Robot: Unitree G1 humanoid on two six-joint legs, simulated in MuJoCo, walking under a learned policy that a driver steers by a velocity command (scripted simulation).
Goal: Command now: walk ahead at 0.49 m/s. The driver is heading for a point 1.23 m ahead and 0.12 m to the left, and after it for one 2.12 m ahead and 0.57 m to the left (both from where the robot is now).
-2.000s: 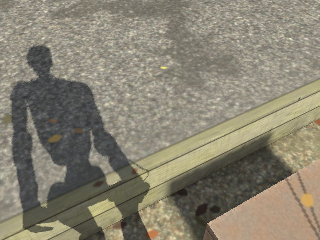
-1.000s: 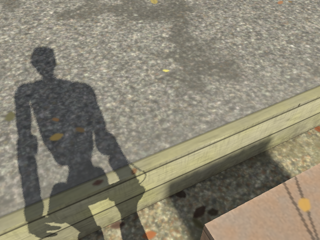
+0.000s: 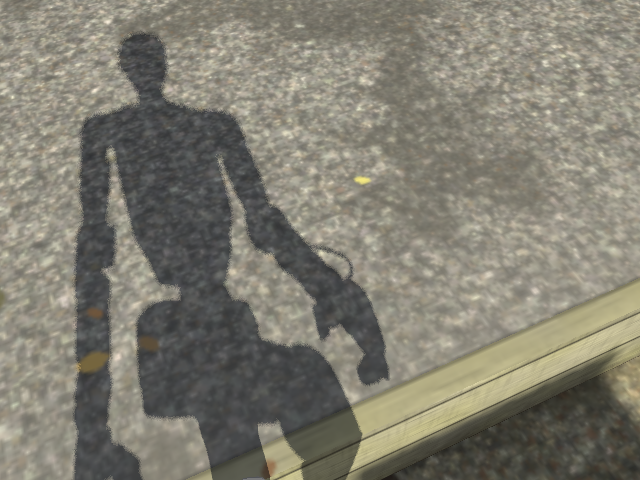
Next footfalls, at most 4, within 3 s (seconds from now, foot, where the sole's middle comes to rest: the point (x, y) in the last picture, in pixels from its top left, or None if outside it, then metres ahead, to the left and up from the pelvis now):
0.14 left None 0.24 0.17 -0.48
0.52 right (250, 347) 0.54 0.19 -0.40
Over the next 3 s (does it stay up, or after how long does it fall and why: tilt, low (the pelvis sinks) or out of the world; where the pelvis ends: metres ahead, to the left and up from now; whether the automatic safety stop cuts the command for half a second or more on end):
falls after 0.70 s (tilt)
